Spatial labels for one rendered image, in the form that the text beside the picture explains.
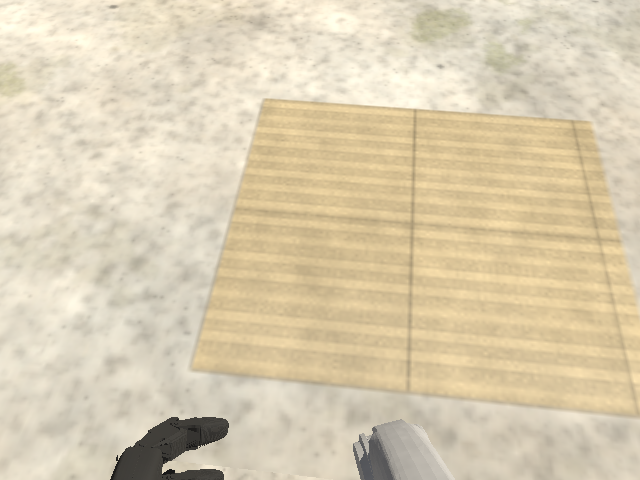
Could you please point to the left robot hand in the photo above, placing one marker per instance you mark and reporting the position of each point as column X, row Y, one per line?
column 165, row 442

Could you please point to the robot right thigh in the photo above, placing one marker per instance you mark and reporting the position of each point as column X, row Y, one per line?
column 398, row 451

